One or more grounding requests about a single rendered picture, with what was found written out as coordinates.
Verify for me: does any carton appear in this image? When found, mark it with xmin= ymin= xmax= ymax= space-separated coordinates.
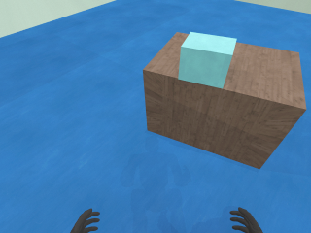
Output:
xmin=178 ymin=32 xmax=237 ymax=89

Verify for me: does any pedestal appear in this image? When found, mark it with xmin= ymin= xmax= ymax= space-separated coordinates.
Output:
xmin=143 ymin=32 xmax=307 ymax=169

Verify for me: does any left robot hand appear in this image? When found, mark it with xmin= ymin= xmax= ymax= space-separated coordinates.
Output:
xmin=70 ymin=208 xmax=100 ymax=233

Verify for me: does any right robot hand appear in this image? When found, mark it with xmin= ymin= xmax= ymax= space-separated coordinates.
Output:
xmin=230 ymin=207 xmax=263 ymax=233

